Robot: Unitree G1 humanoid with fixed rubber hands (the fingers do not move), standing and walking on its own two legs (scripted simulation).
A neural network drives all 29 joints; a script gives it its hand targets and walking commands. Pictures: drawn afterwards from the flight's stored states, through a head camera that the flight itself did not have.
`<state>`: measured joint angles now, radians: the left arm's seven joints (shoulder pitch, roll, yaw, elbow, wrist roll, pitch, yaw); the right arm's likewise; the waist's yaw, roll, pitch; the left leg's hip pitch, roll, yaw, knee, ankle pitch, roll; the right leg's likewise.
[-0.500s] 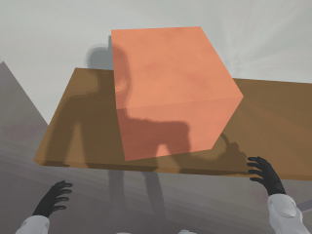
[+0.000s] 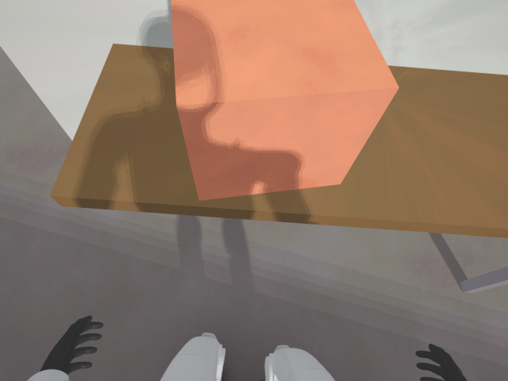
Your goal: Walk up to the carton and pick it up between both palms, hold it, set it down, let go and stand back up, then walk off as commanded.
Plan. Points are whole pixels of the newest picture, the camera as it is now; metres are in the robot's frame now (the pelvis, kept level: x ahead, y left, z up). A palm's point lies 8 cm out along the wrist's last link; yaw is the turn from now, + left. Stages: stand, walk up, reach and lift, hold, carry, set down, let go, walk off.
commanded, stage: walk off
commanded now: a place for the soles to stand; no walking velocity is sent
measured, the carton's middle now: (263, 85) +0.57 +0.04 +0.06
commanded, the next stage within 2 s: none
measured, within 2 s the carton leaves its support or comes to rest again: neither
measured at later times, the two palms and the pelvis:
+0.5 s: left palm out of the picture +0.03 +0.28 -0.07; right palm out of the picture +0.07 -0.32 -0.13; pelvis -0.07 -0.03 -0.01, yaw -1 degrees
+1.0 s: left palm out of the picture -0.11 +0.39 -0.13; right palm out of the picture -0.06 -0.21 -0.08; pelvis -0.18 +0.09 +0.00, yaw +2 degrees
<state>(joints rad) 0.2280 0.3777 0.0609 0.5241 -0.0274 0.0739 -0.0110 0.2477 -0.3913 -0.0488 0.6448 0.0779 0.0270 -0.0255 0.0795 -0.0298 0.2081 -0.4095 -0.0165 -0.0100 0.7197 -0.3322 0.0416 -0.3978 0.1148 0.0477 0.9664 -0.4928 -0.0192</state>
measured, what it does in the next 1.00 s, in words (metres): walks backwards: right foot, then left foot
